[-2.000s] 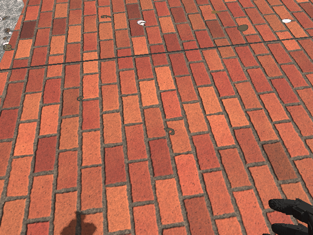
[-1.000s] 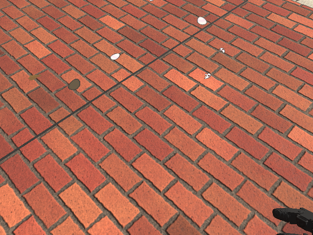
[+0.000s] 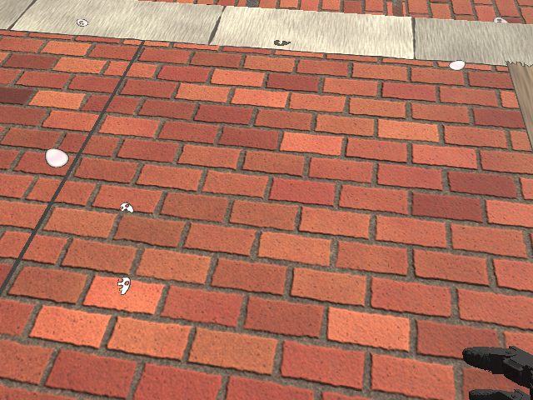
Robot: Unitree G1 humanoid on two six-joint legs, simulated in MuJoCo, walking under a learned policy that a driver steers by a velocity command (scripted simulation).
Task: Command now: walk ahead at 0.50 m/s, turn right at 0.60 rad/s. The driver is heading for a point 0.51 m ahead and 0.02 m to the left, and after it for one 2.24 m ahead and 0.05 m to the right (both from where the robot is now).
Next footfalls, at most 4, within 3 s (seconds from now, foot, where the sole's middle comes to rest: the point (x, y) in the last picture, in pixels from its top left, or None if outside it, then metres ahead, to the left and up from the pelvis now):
0.48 right None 0.40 -0.17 -0.76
0.96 left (284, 380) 0.53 0.06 -0.76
1.36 right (385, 381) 0.54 -0.19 -0.76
1.70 left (269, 352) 0.59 0.10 -0.76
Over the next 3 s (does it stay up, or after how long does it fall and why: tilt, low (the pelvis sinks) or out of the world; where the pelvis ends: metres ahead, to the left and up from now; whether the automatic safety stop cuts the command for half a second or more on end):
stays up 1.20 0.13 0.02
